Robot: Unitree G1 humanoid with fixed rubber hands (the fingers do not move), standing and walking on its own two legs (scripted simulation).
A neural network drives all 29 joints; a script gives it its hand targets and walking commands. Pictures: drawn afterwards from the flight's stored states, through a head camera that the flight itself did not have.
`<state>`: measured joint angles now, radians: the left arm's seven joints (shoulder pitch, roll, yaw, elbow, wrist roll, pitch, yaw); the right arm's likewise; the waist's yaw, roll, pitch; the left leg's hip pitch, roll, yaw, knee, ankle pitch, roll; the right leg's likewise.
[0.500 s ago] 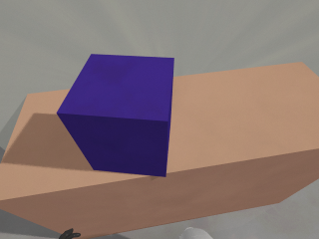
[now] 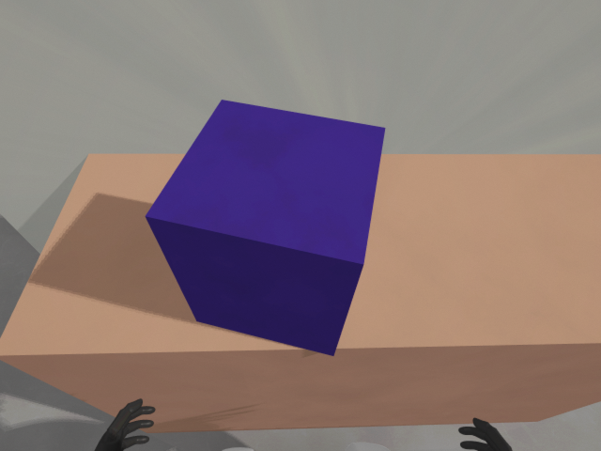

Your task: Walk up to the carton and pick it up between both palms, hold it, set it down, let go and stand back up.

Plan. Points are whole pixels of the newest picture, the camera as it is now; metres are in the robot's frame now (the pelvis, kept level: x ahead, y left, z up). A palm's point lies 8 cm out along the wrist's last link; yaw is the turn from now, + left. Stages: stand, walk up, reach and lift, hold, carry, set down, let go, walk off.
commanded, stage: walk up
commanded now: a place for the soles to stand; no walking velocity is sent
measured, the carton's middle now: (280, 235) +0.37 +0.03 +0.08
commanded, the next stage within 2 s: reach and lift in 1.34 s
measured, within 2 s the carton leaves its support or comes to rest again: neither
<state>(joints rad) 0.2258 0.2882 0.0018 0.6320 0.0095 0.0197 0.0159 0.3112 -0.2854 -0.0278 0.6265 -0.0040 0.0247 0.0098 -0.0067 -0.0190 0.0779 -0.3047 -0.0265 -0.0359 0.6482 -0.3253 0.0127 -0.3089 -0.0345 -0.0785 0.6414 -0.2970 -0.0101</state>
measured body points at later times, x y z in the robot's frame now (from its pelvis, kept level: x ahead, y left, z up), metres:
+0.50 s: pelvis -0.01 +0.01 +0.00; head +0.01 +0.02 +0.45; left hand +0.08 +0.29 -0.10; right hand +0.13 -0.25 -0.10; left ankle +0.01 +0.12 -0.72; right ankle +0.02 -0.11 -0.72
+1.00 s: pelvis -0.02 +0.01 +0.00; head +0.01 +0.00 +0.45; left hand +0.02 +0.29 -0.10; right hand +0.15 -0.24 -0.10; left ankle +0.01 +0.12 -0.72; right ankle +0.00 -0.11 -0.72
